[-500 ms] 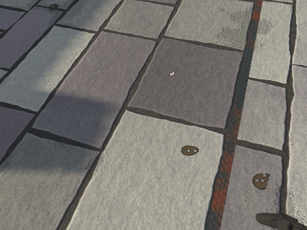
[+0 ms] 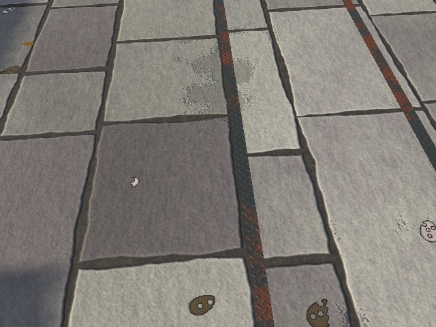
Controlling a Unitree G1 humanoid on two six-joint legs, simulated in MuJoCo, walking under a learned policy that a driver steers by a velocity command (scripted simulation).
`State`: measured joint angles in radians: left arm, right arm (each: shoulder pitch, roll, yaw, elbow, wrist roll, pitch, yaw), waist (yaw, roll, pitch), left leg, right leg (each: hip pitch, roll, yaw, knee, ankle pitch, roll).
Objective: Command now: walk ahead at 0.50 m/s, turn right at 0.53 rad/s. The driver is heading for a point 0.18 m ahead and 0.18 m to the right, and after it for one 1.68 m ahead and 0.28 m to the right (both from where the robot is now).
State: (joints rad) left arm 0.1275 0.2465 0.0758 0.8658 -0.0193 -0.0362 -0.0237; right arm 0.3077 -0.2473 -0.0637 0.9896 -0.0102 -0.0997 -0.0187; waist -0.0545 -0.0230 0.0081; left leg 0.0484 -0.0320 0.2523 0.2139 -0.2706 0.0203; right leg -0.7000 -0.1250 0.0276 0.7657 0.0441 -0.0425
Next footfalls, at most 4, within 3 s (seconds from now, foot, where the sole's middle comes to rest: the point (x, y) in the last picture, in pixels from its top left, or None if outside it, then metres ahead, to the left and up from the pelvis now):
0.14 right None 0.26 -0.14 -0.78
0.62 left None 0.38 0.07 -0.78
2.12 right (302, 273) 0.67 -0.26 -0.78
2.64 left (245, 190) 1.02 -0.11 -0.78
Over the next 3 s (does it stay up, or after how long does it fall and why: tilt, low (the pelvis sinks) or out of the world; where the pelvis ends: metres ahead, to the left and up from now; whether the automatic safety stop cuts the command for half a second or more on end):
stays up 1.00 -0.19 0.01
